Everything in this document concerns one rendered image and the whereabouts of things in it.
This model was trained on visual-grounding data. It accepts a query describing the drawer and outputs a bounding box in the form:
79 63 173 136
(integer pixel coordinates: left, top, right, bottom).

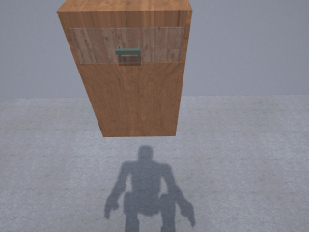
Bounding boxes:
69 26 185 63

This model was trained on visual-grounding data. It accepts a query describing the cabinet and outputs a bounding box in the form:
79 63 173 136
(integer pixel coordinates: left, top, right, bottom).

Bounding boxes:
56 0 193 137

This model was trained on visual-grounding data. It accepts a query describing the handle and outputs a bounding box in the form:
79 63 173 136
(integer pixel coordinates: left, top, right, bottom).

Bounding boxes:
115 45 141 55

